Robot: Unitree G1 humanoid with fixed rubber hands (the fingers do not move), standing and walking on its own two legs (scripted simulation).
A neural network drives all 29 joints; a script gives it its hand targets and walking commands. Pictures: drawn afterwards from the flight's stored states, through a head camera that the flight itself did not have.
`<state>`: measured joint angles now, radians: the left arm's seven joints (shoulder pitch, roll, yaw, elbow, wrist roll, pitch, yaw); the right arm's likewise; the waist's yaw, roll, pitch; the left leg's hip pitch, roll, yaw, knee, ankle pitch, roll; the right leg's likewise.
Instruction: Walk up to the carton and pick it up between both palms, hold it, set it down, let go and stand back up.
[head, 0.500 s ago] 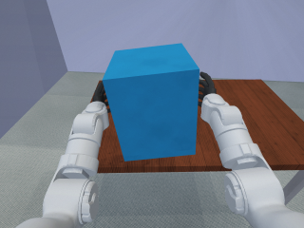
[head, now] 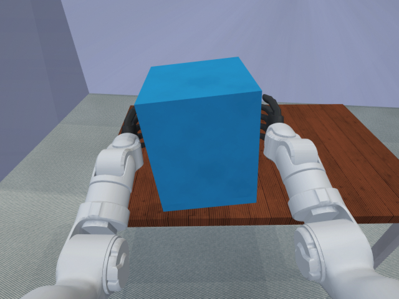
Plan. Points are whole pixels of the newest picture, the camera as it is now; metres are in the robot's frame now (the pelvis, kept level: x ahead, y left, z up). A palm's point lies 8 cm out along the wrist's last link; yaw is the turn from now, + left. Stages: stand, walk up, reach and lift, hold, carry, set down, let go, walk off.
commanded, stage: hold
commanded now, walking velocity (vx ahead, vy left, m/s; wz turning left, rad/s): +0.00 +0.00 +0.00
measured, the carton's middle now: (201, 132) +0.42 +0.01 +0.17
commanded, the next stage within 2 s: none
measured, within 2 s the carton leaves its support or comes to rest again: neither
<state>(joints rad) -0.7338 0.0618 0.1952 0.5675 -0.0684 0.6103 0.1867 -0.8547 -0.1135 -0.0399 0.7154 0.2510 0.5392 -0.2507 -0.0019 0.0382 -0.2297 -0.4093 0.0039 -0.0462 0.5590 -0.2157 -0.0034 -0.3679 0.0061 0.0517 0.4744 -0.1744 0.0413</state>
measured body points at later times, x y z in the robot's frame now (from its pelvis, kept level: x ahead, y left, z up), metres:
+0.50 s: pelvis +0.00 +0.00 +0.00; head -0.06 +0.00 +0.45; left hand +0.39 +0.16 +0.18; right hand +0.41 -0.14 +0.20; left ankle +0.04 +0.11 -0.73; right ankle +0.04 -0.15 -0.73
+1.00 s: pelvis +0.00 +0.00 +0.00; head -0.06 +0.00 +0.45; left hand +0.39 +0.16 +0.18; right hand +0.41 -0.14 +0.20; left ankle +0.04 +0.11 -0.73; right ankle +0.04 -0.15 -0.73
